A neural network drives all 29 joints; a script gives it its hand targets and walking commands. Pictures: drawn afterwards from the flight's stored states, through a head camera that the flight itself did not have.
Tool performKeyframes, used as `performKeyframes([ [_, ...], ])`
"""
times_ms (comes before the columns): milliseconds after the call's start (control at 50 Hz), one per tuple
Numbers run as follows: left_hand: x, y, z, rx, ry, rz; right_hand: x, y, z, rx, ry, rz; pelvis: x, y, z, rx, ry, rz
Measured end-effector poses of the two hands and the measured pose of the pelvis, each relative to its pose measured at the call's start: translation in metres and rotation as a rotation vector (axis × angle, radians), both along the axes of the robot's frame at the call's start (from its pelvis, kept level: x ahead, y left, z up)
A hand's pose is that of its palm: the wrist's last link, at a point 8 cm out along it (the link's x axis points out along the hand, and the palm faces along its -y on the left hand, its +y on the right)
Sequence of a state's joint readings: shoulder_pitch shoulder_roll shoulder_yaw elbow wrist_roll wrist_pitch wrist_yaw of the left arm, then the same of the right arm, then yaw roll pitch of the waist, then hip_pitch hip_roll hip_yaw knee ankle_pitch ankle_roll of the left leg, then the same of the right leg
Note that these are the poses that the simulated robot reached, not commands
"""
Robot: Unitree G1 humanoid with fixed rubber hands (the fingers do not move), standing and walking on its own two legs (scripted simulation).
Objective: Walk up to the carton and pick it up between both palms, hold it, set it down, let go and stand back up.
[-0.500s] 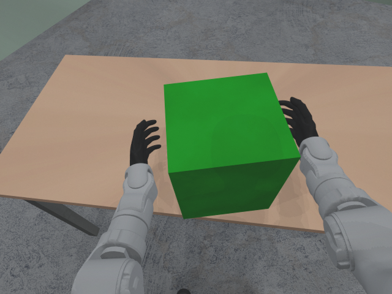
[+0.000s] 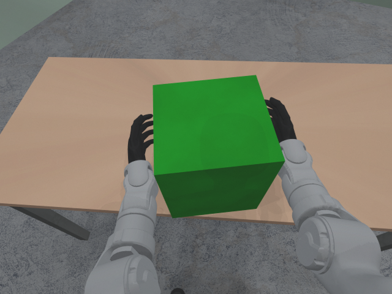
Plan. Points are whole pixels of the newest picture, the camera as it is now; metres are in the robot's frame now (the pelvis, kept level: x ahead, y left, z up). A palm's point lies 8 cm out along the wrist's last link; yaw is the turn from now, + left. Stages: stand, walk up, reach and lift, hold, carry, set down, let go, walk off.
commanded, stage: reach and lift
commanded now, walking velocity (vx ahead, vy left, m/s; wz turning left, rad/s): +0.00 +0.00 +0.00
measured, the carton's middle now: (210, 153) +0.42 +0.06 -0.01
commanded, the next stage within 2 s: none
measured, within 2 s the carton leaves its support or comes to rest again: neither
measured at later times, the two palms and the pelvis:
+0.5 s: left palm (138, 158) +0.37 +0.20 +0.03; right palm (283, 139) +0.45 -0.09 +0.04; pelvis +0.02 -0.01 +0.01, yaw +1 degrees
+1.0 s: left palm (138, 159) +0.37 +0.20 +0.03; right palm (282, 139) +0.45 -0.09 +0.04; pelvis +0.01 -0.01 +0.01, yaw +1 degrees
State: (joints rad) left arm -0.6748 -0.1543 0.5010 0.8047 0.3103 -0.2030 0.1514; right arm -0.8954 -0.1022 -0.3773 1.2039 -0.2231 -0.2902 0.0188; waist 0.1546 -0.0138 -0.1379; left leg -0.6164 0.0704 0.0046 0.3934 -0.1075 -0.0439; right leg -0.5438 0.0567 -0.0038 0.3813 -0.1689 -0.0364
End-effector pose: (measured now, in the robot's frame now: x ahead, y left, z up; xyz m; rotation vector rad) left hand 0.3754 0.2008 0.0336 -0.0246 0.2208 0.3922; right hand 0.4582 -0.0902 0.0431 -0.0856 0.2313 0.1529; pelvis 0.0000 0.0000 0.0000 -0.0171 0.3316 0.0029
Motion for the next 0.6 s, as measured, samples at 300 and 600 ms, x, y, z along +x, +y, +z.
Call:
performKeyframes([
  [300, -0.008, -0.002, -0.002, 0.003, 0.028, -0.003, -0.007, -0.001, -0.002, -0.015, -0.003, 0.011, 0.012, -0.004, 0.006, 0.006, -0.068, 0.000],
  [600, -0.008, -0.001, -0.002, 0.010, 0.026, 0.002, -0.007, 0.000, -0.004, -0.008, -0.020, 0.018, 0.018, -0.008, 0.007, 0.010, -0.078, 0.013],
])
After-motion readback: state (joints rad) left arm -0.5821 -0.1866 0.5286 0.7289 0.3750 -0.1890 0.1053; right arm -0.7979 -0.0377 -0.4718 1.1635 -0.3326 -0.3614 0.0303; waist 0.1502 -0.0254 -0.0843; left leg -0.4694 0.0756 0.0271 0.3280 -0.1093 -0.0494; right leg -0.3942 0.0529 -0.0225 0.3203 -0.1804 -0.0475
